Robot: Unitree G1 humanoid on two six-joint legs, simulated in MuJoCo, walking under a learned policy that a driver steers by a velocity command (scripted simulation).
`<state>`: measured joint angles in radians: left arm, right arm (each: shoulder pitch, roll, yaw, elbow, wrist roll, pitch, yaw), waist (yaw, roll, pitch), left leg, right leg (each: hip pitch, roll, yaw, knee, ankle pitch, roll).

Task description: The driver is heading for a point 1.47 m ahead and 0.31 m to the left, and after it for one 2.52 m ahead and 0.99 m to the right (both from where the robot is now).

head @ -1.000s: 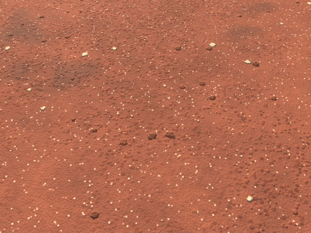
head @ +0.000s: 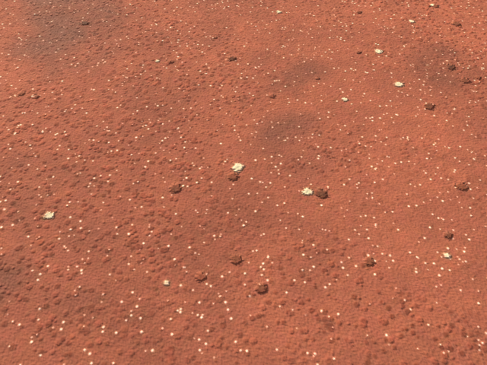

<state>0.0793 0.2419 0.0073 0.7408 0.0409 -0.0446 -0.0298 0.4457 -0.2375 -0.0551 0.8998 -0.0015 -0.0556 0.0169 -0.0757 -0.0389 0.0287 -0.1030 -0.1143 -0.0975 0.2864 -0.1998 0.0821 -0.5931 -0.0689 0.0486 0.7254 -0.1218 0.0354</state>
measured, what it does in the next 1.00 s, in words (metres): walks ahead, turning left: right foot, then left foot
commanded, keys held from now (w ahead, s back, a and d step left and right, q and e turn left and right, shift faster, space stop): w+q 0.58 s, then w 0.36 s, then w+e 0.06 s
